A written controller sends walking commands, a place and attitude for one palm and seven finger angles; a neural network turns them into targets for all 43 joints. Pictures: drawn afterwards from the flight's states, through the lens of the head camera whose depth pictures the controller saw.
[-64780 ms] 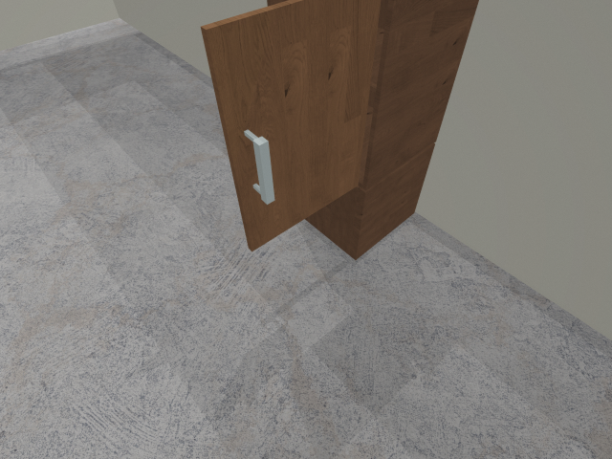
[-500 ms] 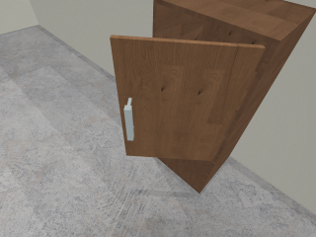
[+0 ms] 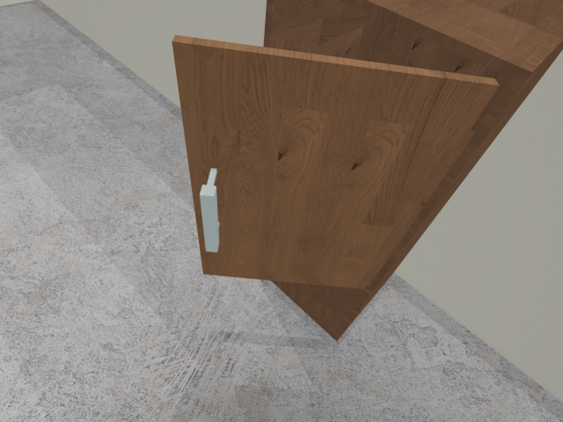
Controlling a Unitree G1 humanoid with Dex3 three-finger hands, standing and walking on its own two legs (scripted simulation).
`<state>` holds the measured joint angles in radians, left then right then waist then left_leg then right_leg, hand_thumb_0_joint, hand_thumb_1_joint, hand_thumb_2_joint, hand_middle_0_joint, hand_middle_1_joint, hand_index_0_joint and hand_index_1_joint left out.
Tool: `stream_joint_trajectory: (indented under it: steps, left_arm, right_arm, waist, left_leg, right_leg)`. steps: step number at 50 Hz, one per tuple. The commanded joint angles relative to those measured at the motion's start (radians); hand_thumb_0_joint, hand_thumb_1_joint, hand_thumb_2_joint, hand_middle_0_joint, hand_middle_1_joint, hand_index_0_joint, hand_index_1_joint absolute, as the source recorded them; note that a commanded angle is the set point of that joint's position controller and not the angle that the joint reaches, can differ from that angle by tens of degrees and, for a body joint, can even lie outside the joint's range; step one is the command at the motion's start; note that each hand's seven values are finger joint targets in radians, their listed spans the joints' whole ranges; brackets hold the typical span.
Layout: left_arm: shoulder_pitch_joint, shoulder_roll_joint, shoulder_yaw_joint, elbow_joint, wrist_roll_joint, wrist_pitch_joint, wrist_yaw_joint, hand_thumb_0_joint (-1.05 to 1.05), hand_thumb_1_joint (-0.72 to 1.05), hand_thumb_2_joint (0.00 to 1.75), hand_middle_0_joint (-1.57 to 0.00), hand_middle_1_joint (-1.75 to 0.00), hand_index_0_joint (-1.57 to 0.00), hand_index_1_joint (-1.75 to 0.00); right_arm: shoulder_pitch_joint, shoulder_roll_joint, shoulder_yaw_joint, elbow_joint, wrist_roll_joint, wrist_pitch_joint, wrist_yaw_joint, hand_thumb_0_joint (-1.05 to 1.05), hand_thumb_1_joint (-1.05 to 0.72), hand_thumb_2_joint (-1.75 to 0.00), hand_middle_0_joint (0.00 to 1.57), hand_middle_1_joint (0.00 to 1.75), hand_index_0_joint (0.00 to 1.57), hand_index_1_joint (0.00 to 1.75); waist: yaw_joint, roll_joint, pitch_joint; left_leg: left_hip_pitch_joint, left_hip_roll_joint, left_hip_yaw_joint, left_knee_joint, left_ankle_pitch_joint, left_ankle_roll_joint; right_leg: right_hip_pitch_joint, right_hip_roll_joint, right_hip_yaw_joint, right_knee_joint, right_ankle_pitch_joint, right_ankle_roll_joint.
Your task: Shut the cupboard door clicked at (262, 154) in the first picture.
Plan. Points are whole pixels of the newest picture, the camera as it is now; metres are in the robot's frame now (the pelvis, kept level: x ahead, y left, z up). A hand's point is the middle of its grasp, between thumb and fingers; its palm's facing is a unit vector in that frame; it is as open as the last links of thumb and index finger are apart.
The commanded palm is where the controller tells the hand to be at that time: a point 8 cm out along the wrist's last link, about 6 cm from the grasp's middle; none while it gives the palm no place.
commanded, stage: shuffle to correct the standing spot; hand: left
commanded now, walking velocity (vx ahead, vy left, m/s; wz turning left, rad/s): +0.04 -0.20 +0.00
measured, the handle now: (212, 212) +0.46 +0.16 -0.03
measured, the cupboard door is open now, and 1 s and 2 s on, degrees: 41 41 41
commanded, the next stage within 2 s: come to a stop and stand still in 0.14 s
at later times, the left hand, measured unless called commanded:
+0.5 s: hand out of the picture +0.10 +0.09 -0.15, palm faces +0.01 -0.97 -0.23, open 7.4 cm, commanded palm none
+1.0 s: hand out of the picture -0.01 +0.17 -0.17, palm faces +0.12 -0.97 -0.21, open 7.4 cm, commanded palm none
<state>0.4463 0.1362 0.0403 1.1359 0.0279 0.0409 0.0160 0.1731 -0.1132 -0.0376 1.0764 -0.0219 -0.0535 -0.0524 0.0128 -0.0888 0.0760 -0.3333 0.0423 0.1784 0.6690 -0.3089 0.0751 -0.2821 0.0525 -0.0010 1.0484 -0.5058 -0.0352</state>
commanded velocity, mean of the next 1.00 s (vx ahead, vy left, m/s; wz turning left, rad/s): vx -0.02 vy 0.04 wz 0.00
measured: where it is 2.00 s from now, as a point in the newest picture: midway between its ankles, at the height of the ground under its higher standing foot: outside the picture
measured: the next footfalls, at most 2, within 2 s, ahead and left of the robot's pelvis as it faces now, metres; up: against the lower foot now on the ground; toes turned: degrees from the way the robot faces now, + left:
right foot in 0.38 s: +0.08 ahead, -0.22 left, +0.00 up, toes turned -3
left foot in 0.80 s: +0.06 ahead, +0.05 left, +0.00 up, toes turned +2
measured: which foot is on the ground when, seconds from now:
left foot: down 0.00-0.38, up 0.40-0.78, down 0.80-1.00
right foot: up 0.00-0.36, down 0.38-0.80, up 0.82-1.00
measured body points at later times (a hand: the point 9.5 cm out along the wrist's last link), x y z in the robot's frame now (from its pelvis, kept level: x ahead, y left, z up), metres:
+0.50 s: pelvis +0.03 -0.09 +0.01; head +0.06 -0.11 +0.46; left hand +0.10 +0.14 -0.13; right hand +0.02 -0.34 -0.15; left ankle +0.03 +0.05 -0.70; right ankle +0.04 -0.22 -0.72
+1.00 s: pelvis -0.01 -0.02 +0.02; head +0.02 +0.01 +0.47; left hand -0.01 +0.22 -0.15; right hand +0.09 -0.25 -0.12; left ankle +0.02 +0.05 -0.72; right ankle -0.04 -0.17 -0.67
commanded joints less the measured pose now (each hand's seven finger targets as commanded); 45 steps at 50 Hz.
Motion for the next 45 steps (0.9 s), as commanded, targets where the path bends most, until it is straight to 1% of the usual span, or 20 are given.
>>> stream_joint_trajectory:
  steps: [1, 4, 12, 15, 17, 18, 19, 20, 21, 23, 27, 31, 34, 36, 38, 39, 40, 41, 42, 45]
  left_arm:
    - [0.021, 0.054, 0.031, -0.098, 0.016, -0.007, -0.010, 0.00, 0.90, 0.90, -0.20, -0.30, -0.20, -0.30]
    - [0.017, 0.044, 0.035, -0.111, 0.009, 0.012, -0.020, 0.00, 0.90, 0.90, -0.20, -0.30, -0.20, -0.30]
    - [-0.189, 0.075, 0.041, -0.208, 0.007, 0.019, -0.032, 0.00, 0.90, 0.90, -0.20, -0.30, -0.20, -0.30]
    - [-0.176, 0.070, 0.036, -0.206, 0.002, -0.005, -0.029, 0.00, 0.90, 0.90, -0.20, -0.30, -0.20, -0.30]
    - [-0.081, 0.106, 0.038, -0.167, 0.000, -0.033, -0.016, 0.00, 0.90, 0.90, -0.20, -0.30, -0.20, -0.30]
    - [-0.066, 0.178, 0.041, -0.153, 0.004, -0.057, -0.002, 0.00, 0.90, 0.90, -0.20, -0.30, -0.20, -0.30]
    - [-0.100, 0.241, 0.043, -0.158, 0.002, -0.065, 0.009, 0.00, 0.90, 0.90, -0.20, -0.30, -0.20, -0.30]
    - [-0.143, 0.272, 0.043, -0.176, 0.002, -0.067, 0.009, 0.00, 0.90, 0.90, -0.20, -0.30, -0.20, -0.30]
    - [-0.201, 0.278, 0.045, -0.187, 0.007, -0.069, 0.010, 0.00, 0.90, 0.90, -0.20, -0.30, -0.20, -0.30]
    - [-0.200, 0.206, 0.034, -0.165, 0.000, -0.071, 0.020, 0.00, 0.90, 0.90, -0.20, -0.30, -0.20, -0.30]
    - [-0.135, 0.231, 0.048, -0.148, 0.002, -0.054, 0.039, 0.00, 0.90, 0.90, -0.20, -0.30, -0.20, -0.30]
    - [-0.125, 0.241, 0.061, -0.156, 0.006, -0.044, 0.055, 0.00, 0.90, 0.90, -0.20, -0.30, -0.20, -0.30]
    - [-0.159, 0.248, 0.066, -0.176, 0.014, -0.040, 0.054, 0.00, 0.90, 0.90, -0.20, -0.30, -0.20, -0.30]
    - [-0.190, 0.250, 0.065, -0.188, 0.014, -0.033, 0.046, 0.00, 0.90, 0.90, -0.20, -0.30, -0.20, -0.30]
    - [-0.234, 0.243, 0.060, -0.202, 0.006, -0.023, 0.033, 0.00, 0.90, 0.90, -0.20, -0.30, -0.20, -0.30]
    - [-0.224, 0.203, 0.051, -0.207, -0.001, -0.015, 0.028, 0.00, 0.90, 0.90, -0.20, -0.30, -0.20, -0.30]
    - [-0.190, 0.139, 0.040, -0.219, -0.007, -0.005, 0.026, 0.00, 0.90, 0.90, -0.20, -0.30, -0.20, -0.30]
    - [-0.207, 0.124, 0.032, -0.223, -0.004, 0.007, 0.031, 0.00, 0.90, 0.90, -0.20, -0.30, -0.20, -0.30]
    - [-0.210, 0.131, 0.033, -0.213, -0.004, 0.012, 0.029, 0.00, 0.90, 0.90, -0.20, -0.30, -0.20, -0.30]
    - [-0.150, 0.129, 0.031, -0.155, 0.004, 0.007, 0.015, 0.00, 0.90, 0.90, -0.20, -0.30, -0.20, -0.30]
  right_arm:
    - [0.119, -0.149, -0.016, -0.008, 0.001, 0.000, -0.014, 0.00, -0.90, -0.90, 0.20, 0.30, 0.20, 0.30]
    - [0.103, -0.174, -0.034, -0.022, -0.002, 0.002, -0.012, 0.00, -0.90, -0.90, 0.20, 0.30, 0.20, 0.30]
    - [0.145, -0.242, -0.077, -0.036, -0.017, 0.034, 0.007, 0.00, -0.90, -0.90, 0.20, 0.30, 0.20, 0.30]
    - [0.134, -0.247, -0.079, -0.044, -0.017, 0.041, 0.014, 0.00, -0.90, -0.90, 0.20, 0.30, 0.20, 0.30]
    - [0.131, -0.196, -0.065, -0.042, -0.008, 0.042, 0.021, 0.00, -0.90, -0.90, 0.20, 0.30, 0.20, 0.30]
    - [0.165, -0.119, -0.046, -0.043, 0.003, 0.043, 0.027, 0.00, -0.90, -0.90, 0.20, 0.30, 0.20, 0.30]
    - [0.144, -0.070, -0.025, -0.071, 0.006, 0.050, 0.030, 0.00, -0.90, -0.90, 0.20, 0.30, 0.20, 0.30]
    - [0.117, -0.134, -0.035, -0.076, 0.008, 0.055, 0.029, 0.00, -0.90, -0.90, 0.20, 0.30, 0.20, 0.30]
    - [0.114, -0.139, -0.040, -0.074, 0.010, 0.054, 0.032, 0.00, -0.90, -0.90, 0.20, 0.30, 0.20, 0.30]
    - [0.133, -0.107, -0.026, -0.038, 0.009, 0.062, 0.026, 0.00, -0.90, -0.90, 0.20, 0.30, 0.20, 0.30]
    - [0.094, -0.136, -0.034, -0.053, 0.005, 0.083, 0.027, 0.00, -0.90, -0.90, 0.20, 0.30, 0.20, 0.30]
    - [0.051, -0.144, -0.043, -0.096, 0.000, 0.103, 0.036, 0.00, -0.90, -0.90, 0.20, 0.30, 0.20, 0.30]
    - [0.037, -0.132, -0.043, -0.122, 0.005, 0.102, 0.043, 0.00, -0.90, -0.90, 0.20, 0.30, 0.20, 0.30]
    - [0.055, -0.124, -0.043, -0.124, 0.010, 0.093, 0.044, 0.00, -0.90, -0.90, 0.20, 0.30, 0.20, 0.30]
    - [0.139, -0.122, -0.042, -0.094, 0.015, 0.074, 0.043, 0.00, -0.90, -0.90, 0.20, 0.30, 0.20, 0.30]
    - [0.163, -0.159, -0.044, -0.085, 0.014, 0.060, 0.041, 0.00, -0.90, -0.90, 0.20, 0.30, 0.20, 0.30]
    - [0.137, -0.241, -0.056, -0.102, 0.004, 0.050, 0.039, 0.00, -0.90, -0.90, 0.20, 0.30, 0.20, 0.30]
    - [0.103, -0.283, -0.062, -0.125, 0.002, 0.061, 0.037, 0.00, -0.90, -0.90, 0.20, 0.30, 0.20, 0.30]
    - [0.044, -0.256, -0.049, -0.137, -0.005, 0.060, 0.034, 0.00, -0.90, -0.90, 0.20, 0.30, 0.20, 0.30]
    - [-0.015, -0.202, -0.023, -0.138, -0.001, 0.050, 0.019, 0.00, -0.90, -0.90, 0.20, 0.30, 0.20, 0.30]
  waist:
    - [-0.005, 0.202, 0.054]
    - [0.003, 0.201, -0.035]
    - [-0.055, 0.279, -0.014]
    - [-0.045, 0.307, -0.076]
    - [0.004, 0.194, -0.134]
    - [0.004, -0.027, -0.162]
    - [-0.003, -0.213, -0.135]
    - [0.007, -0.126, -0.130]
    - [-0.015, -0.052, -0.097]
    - [-0.014, -0.168, -0.087]
    - [0.024, -0.076, -0.080]
    - [0.033, -0.048, -0.084]
    - [0.022, -0.099, -0.090]
    - [0.003, -0.113, -0.098]
    - [-0.043, -0.090, -0.108]
    - [-0.047, 0.032, -0.132]
    - [-0.033, 0.326, -0.124]
    - [-0.042, 0.376, -0.084]
    - [-0.025, 0.305, -0.045]
    - [0.010, 0.219, -0.031]
  left_leg:
    - [-0.015, 0.327, -0.379, -0.449, 0.203, 0.094]
    - [0.022, 0.276, -0.260, -0.429, 0.186, 0.074]
    - [0.037, 0.257, -0.250, -0.451, 0.005, 0.045]
    - [0.054, 0.234, -0.239, -0.375, 0.027, 0.029]
    - [0.022, 0.144, -0.166, -0.199, 0.078, -0.040]
    - [-0.072, 0.062, -0.099, -0.038, -0.070, -0.093]
    - [-0.129, 0.014, -0.098, 0.035, -0.243, -0.111]
    - [-0.066, 0.035, -0.153, 0.063, -0.243, -0.094]
    - [-0.054, 0.029, -0.145, 0.062, -0.204, -0.091]
    - [-0.088, 0.017, -0.149, 0.113, -0.169, -0.110]
    - [-0.160, -0.016, -0.153, 0.239, -0.168, -0.123]
    - [-0.183, -0.017, -0.194, 0.312, -0.159, -0.126]
    - [-0.116, -0.012, -0.197, 0.211, -0.153, -0.122]
    - [-0.001, -0.025, -0.166, 0.053, -0.104, -0.115]
    - [0.207, -0.053, -0.109, -0.178, 0.094, -0.112]
    - [0.290, 0.005, -0.171, -0.260, 0.155, -0.098]
    - [0.268, 0.216, -0.428, -0.358, 0.273, -0.026]
    - [0.076, 0.296, -0.474, -0.421, 0.245, 0.051]
    - [-0.025, 0.283, -0.473, -0.463, 0.098, 0.092]
    - [0.046, 0.183, -0.384, -0.441, 0.106, 0.071]
  right_leg:
    - [-0.215, -0.113, 0.069, 0.172, 0.148, 0.048]
    - [-0.191, -0.122, 0.044, 0.079, 0.199, 0.068]
    - [-0.163, -0.125, -0.055, -0.264, 0.195, 0.094]
    - [-0.035, -0.100, -0.085, -0.435, 0.190, 0.086]
    - [0.151, -0.091, -0.079, -0.653, 0.321, 0.079]
    - [0.235, -0.259, 0.093, -0.754, 0.399, 0.039]
    - [0.174, -0.399, 0.227, -0.783, 0.524, -0.021]
    - [0.104, -0.412, 0.211, -0.783, 0.510, -0.070]
    - [0.075, -0.400, 0.179, -0.767, 0.523, -0.091]
    - [0.139, -0.367, 0.172, -0.689, 0.817, -0.089]
    - [0.237, -0.412, 0.169, -0.629, 1.061, -0.137]
    - [0.230, -0.440, 0.179, -0.639, 0.975, -0.167]
    - [0.170, -0.431, 0.171, -0.639, 0.859, -0.152]
    - [0.092, -0.402, 0.162, -0.626, 0.731, -0.125]
    - [-0.031, -0.322, 0.101, -0.575, 0.539, -0.051]
    - [-0.092, -0.249, 0.053, -0.477, 0.386, -0.008]
    - [-0.189, -0.125, -0.046, -0.328, 0.060, 0.062]
    - [-0.115, -0.095, -0.013, -0.186, -0.105, 0.072]
    - [-0.088, -0.109, 0.026, -0.103, -0.071, 0.062]
    - [-0.143, -0.108, 0.039, -0.019, 0.071, 0.059]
